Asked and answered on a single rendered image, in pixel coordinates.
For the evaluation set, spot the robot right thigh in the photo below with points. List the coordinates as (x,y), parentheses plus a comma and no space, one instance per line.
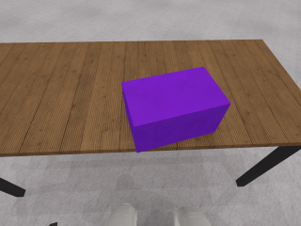
(189,216)

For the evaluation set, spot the robot thigh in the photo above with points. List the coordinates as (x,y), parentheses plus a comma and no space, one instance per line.
(122,215)
(189,216)

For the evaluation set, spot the table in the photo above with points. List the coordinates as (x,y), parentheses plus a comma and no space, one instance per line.
(66,97)

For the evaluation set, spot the carton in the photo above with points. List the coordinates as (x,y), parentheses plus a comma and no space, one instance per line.
(173,107)

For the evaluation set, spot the robot left thigh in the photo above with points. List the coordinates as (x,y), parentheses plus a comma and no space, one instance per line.
(122,215)

